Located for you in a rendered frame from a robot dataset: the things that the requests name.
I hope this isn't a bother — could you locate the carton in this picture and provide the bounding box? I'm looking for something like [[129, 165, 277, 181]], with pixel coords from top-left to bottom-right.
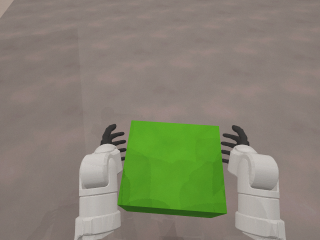
[[117, 120, 227, 218]]

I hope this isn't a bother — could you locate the robot right forearm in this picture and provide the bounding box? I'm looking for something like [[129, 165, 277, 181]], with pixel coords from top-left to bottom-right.
[[227, 144, 286, 240]]

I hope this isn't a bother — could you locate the left robot hand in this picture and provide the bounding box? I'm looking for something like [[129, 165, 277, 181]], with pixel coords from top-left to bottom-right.
[[100, 124, 127, 161]]

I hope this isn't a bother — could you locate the right robot hand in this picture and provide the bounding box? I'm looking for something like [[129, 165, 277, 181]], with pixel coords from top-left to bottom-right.
[[221, 125, 250, 164]]

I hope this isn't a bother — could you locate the robot left forearm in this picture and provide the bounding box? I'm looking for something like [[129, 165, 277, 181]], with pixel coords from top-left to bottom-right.
[[74, 144, 123, 240]]

